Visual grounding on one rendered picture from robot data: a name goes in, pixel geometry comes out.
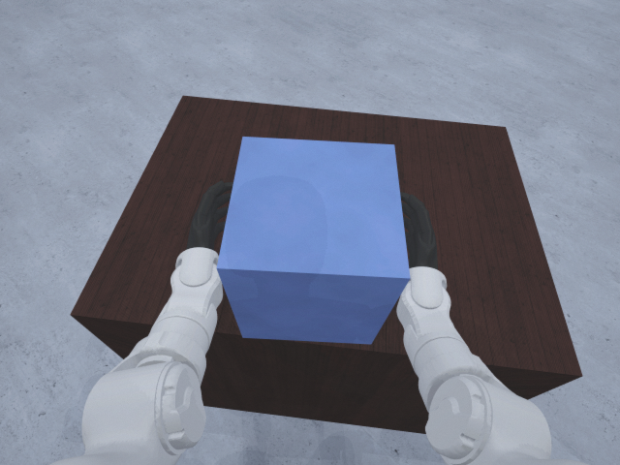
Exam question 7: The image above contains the robot left hand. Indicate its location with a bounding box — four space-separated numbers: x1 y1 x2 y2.
186 180 233 250

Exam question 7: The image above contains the right robot upper arm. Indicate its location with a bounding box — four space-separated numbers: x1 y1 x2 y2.
425 375 589 465

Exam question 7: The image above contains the left robot forearm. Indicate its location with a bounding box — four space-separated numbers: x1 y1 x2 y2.
82 247 223 447

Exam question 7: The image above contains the left robot upper arm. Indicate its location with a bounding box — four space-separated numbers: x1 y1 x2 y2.
49 361 206 465

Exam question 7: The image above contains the right robot forearm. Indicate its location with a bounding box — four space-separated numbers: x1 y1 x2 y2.
396 266 515 413

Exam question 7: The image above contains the robot right hand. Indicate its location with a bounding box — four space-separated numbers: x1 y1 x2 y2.
400 192 438 270

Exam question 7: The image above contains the pedestal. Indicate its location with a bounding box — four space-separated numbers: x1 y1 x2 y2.
71 96 582 434

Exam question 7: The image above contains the carton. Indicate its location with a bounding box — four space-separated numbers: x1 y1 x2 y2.
217 137 411 345

